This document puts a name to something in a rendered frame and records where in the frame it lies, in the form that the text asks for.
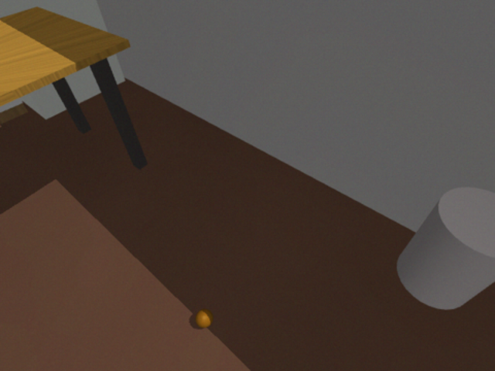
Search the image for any table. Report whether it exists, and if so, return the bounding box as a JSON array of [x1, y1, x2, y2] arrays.
[[0, 7, 148, 169]]

